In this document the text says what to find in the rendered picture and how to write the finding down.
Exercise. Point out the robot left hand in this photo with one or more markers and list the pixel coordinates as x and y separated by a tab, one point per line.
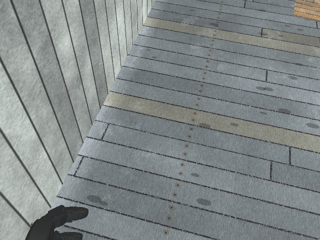
43	228

